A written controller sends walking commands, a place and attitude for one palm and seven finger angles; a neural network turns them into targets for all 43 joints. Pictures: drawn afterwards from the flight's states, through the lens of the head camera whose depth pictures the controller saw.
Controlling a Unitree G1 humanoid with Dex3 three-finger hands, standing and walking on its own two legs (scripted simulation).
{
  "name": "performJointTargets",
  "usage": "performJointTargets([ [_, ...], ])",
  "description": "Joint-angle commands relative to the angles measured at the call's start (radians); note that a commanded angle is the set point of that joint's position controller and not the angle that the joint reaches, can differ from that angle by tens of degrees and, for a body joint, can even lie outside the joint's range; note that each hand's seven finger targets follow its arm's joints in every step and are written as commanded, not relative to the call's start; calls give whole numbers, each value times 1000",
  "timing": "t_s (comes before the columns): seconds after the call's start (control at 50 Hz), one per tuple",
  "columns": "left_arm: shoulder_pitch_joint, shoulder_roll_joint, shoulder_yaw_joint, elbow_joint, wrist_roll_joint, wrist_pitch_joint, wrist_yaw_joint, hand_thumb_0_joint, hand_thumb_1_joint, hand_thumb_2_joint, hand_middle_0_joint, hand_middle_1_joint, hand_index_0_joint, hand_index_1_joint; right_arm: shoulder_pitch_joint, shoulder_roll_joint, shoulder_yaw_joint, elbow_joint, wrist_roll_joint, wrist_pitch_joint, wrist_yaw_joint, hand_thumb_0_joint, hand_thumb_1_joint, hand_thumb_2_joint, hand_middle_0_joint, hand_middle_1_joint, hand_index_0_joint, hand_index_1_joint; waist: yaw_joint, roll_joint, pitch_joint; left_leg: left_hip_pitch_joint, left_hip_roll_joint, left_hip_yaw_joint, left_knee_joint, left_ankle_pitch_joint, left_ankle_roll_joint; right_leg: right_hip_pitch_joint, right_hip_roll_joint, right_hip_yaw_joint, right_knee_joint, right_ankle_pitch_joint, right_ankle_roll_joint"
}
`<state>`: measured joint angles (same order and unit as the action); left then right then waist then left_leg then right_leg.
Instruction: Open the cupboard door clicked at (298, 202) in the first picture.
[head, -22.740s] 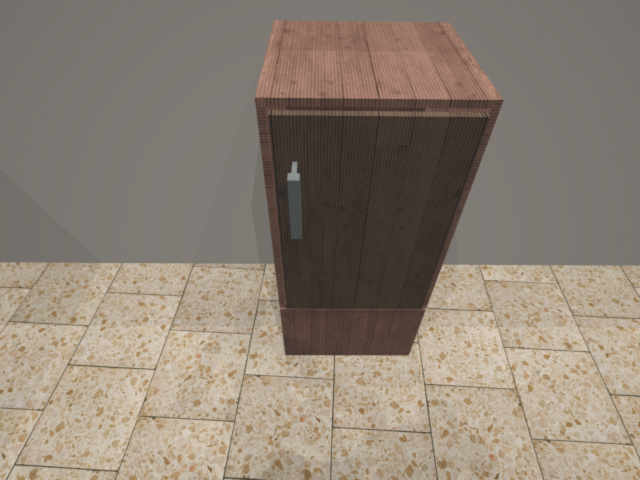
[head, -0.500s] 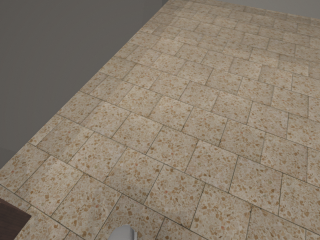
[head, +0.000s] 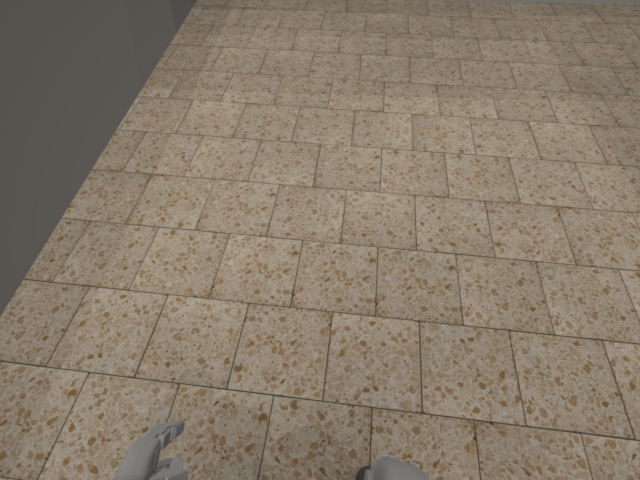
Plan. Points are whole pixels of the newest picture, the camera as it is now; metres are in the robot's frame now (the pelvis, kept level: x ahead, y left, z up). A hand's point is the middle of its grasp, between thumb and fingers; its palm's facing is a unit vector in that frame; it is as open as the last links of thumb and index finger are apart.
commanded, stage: walk to a spot facing it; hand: left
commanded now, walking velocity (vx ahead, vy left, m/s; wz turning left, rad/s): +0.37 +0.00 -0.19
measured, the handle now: out of the picture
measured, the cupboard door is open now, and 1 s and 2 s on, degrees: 47 47 47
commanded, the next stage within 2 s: turn to face it in 0.50 s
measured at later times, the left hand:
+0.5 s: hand (214, 434) +0.21 +0.17 -0.18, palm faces -0.01 -0.99 -0.15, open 7.3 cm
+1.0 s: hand (260, 274) +0.49 +0.12 -0.16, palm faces +0.10 -0.98 -0.19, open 7.3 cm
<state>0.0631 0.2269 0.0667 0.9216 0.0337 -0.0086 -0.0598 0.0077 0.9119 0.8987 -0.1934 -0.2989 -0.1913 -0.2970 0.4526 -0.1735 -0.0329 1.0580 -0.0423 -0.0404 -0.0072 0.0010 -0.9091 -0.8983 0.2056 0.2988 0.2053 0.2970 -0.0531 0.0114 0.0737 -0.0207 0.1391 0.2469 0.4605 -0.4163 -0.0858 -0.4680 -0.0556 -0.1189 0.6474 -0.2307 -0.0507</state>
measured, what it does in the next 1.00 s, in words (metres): walks ahead: right foot, then left foot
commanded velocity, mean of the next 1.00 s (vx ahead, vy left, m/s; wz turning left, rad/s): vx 0.19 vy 0.00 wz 0.15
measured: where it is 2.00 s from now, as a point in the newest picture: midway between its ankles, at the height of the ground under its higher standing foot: (363, 363)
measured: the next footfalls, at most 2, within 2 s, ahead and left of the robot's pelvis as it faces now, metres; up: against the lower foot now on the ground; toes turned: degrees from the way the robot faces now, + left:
right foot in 0.02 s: +0.14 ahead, -0.11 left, +0.00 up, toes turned -7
left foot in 0.42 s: +0.35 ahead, +0.10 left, +0.00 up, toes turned +5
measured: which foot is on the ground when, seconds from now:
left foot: down 0.00-0.02, up 0.04-0.40, down 0.42-0.76, up 0.78-1.00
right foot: up 0.00-0.00, down 0.02-0.42, up 0.44-0.74, down 0.76-1.00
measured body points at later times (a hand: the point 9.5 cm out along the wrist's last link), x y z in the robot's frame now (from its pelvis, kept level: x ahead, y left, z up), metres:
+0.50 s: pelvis +0.25 -0.01 +0.00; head +0.26 +0.01 +0.45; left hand +0.21 +0.22 -0.17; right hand +0.33 -0.24 -0.13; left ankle +0.31 +0.10 -0.73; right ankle +0.12 -0.10 -0.66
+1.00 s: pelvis +0.41 -0.06 +0.01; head +0.44 -0.05 +0.45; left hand +0.48 +0.18 -0.15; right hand +0.43 -0.30 -0.14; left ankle +0.43 +0.05 -0.70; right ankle +0.41 -0.18 -0.73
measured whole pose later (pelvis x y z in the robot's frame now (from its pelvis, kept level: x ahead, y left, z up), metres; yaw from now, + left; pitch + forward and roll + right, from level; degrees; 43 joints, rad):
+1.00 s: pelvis +0.41 -0.06 +0.01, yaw +5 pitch +0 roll +0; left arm 0.17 0.19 0.06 0.98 0.03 -0.02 0.02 0.00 0.93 0.90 -0.20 -0.30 -0.20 -0.30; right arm 0.27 -0.15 -0.05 1.04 -0.02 0.03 0.01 0.00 -0.92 -0.90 0.20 0.30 0.20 0.30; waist -0.02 -0.05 0.06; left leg -0.40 0.06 0.14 0.77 -0.39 -0.04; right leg -0.23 -0.14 -0.27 0.56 -0.32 0.01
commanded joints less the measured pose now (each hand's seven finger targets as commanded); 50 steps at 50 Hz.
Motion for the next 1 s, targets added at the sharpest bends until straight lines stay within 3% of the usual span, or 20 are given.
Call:
performJointTargets([
  [0.0, 497, 263, 78, 94, -11, -37, 43, 0, 900, 900, -200, -300, -200, -300, -65, -75, -16, -113, 42, -30, 5, 0, -900, -900, 200, 300, 200, 300, 247, -392, -278, -648, -89, -21, 726, -191, 47, 818, -368, 619, -311, -112, -195],
  [0.02, 448, 275, 74, 87, -25, -35, 55, 0, 900, 900, -200, -300, -200, -300, -140, -113, -24, -121, 38, -28, 5, 0, -900, -900, 200, 300, 200, 300, 236, -313, -230, -732, -47, -162, 872, -179, 61, 737, -392, 684, -382, -127, -228],
  [0.04, 360, 215, 61, 64, -25, -31, 64, 0, 900, 900, -200, -300, -200, -300, -191, -114, -34, -118, 35, -29, 3, 0, -900, -900, 200, 300, 200, 300, 195, -213, -147, -746, -6, -211, 904, -70, 64, 619, -366, 614, -382, -93, -220],
  [0.08, 219, 119, 26, 31, -21, -41, 67, 0, 900, 900, -200, -300, -200, -300, -166, -80, -29, -79, 20, -14, 4, 0, -900, -900, 200, 300, 200, 300, 97, -125, -52, -604, 48, -225, 756, 35, 54, 347, -277, 370, -402, 17, -167],
  [0.12, 167, 86, 17, 27, -13, -52, 65, 0, 900, 900, -200, -300, -200, -300, -80, -44, -24, -41, 15, 10, 8, 0, -900, -900, 200, 300, 200, 300, 34, -131, -30, -496, 36, -193, 612, 67, 41, 219, -223, 250, -437, 27, -146],
  [0.3, 275, 91, 17, 113, -17, -78, 55, 0, 900, 900, -200, -300, -200, -300, -262, -43, -26, -111, 19, -19, 31, 0, -900, -900, 200, 300, 200, 300, 58, -83, 11, -445, -31, -138, 179, 217, 56, 342, -196, 228, -411, 119, -134],
  [0.36, 268, 79, 14, 122, -21, -74, 58, 0, 900, 900, -200, -300, -200, -300, -130, -93, -38, -63, 14, -33, 19, 0, -900, -900, 200, 300, 200, 300, -25, -8, -33, -142, -70, -121, 42, 245, 86, 248, -129, 153, -183, 295, -84],
  [0.38, 275, 51, 12, 106, -24, -72, 56, 0, 900, 900, -200, -300, -200, -300, 19, -169, -56, -25, 3, -40, 7, 0, -900, -900, 200, 300, 200, 300, -78, 104, -129, 85, 73, -325, -15, 229, 158, 98, -43, 92, 68, 226, -30],
  [0.4, 310, 6, 1, 85, -31, -75, 48, 0, 900, 900, -200, -300, -200, -300, 143, -273, -77, 2, -7, -38, -3, 0, -900, -900, 200, 300, 200, 300, -95, 308, -226, 247, 323, -646, -120, 233, 279, -91, 88, 5, 422, -246, 9],
  [0.42, 238, 29, -1, 61, -19, -77, 53, 0, 900, 900, -200, -300, -200, -300, 138, -258, -69, 4, 0, -25, -9, 0, -900, -900, 200, 300, 200, 300, -98, 233, -202, 173, 370, -713, -182, 162, 311, -166, 64, 105, 593, -339, -3],
  [0.48, 173, 3, 4, 66, -9, -58, 39, 0, 900, 900, -200, -300, -200, -300, -47, -133, -37, -49, 4, -38, -16, 0, -900, -900, 200, 300, 200, 300, -8, 107, -14, -116, 285, -495, -248, 166, 243, -202, -48, 149, 643, -142, 20],
  [0.56, 227, -57, -4, 78, -7, -19, 30, 0, 900, 900, -200, -300, -200, -300, -114, -119, -35, -49, 7, -43, -16, 0, -900, -900, 200, 300, 200, 300, 53, 127, -41, -205, 185, -167, -244, 342, 193, -17, -64, 74, 286, -73, 44],
  [0.68, 297, -1, 0, 114, -5, -32, 42, 0, 900, 900, -200, -300, -200, -300, -137, -119, -28, -24, 22, -6, -9, 0, -900, -900, 200, 300, 200, 300, 102, 65, -45, -350, 62, -154, -63, 184, 147, 341, 1, -25, -98, 95, 69],
  [0.7, 345, 61, 11, 125, -3, -42, 49, 0, 900, 900, -200, -300, -200, -300, -136, -92, -23, -28, 27, -3, -5, 0, -900, -900, 200, 300, 200, 300, 128, -46, -67, -421, -7, -114, 50, 54, 104, 434, -88, 75, -166, 95, 54],
  [0.72, 381, 159, 28, 131, 0, -45, 59, 0, 900, 900, -200, -300, -200, -300, -118, -37, -13, -42, 30, 3, 5, 0, -900, -900, 200, 300, 200, 300, 142, -262, -87, -546, -109, -58, 247, -144, 65, 506, -302, 305, -285, 91, -16],
  [0.74, 400, 198, 29, 117, -8, -36, 66, 0, 900, 900, -200, -300, -200, -300, -137, -56, -18, -68, 32, 22, 8, 0, -900, -900, 200, 300, 200, 300, 155, -277, -108, -511, -103, -118, 444, -272, 67, 446, -420, 404, -399, 22, -88],
  [0.78, 298, 154, 29, 95, -10, -35, 82, 0, 900, 900, -200, -300, -200, -300, -178, -71, -30, -63, 31, 32, 0, 0, -900, -900, 200, 300, 200, 300, 128, -370, -61, -588, -49, -212, 670, -165, 59, 392, -414, 371, -396, 152, -129],
  [0.8, 252, 120, 22, 78, -9, -30, 88, 0, 900, 900, -200, -300, -200, -300, -186, -77, -32, -56, 33, 34, 1, 0, -900, -900, 200, 300, 200, 300, 110, -281, -67, -566, -30, -227, 683, -128, 54, 365, -393, 267, -365, 229, -121],
  [0.86, 174, 105, 22, 44, -4, -27, 92, 0, 900, 900, -200, -300, -200, -300, -159, -17, -20, -48, 33, 48, 15, 0, -900, -900, 200, 300, 200, 300, 61, -175, -91, -467, -32, -184, 492, -73, 43, 319, -338, 45, -301, 379, -73],
  [0.98, 150, 121, 36, 13, -18, -6, 85, 0, 900, 900, -200, -300, -200, -300, -119, -56, -29, -79, 23, 53, 27, 0, -900, -900, 200, 300, 200, 300, 21, -90, -93, -226, -84, -100, 81, 225, 51, 225, -284, -86, -103, 215, 16],
])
